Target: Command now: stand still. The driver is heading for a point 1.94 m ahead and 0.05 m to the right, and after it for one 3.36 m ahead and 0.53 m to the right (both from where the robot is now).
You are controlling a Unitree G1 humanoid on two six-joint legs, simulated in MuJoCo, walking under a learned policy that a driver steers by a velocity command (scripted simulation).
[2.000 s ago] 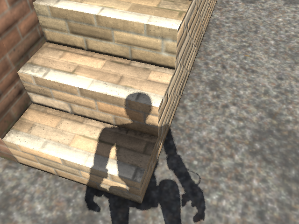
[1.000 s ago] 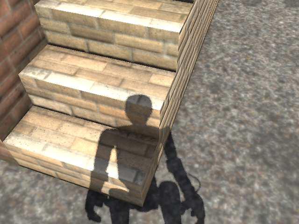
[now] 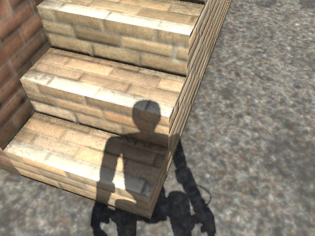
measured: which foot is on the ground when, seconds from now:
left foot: down 0.00-1.00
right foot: down 0.00-1.00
